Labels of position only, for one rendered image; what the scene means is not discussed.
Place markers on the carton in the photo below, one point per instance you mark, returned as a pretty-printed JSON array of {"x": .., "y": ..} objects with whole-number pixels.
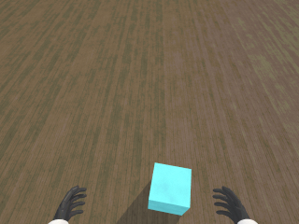
[{"x": 170, "y": 189}]

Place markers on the robot left hand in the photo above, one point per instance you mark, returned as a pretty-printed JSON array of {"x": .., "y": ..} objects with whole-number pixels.
[{"x": 64, "y": 210}]

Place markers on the robot right hand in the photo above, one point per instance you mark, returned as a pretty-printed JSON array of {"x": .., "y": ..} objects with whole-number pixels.
[{"x": 237, "y": 211}]

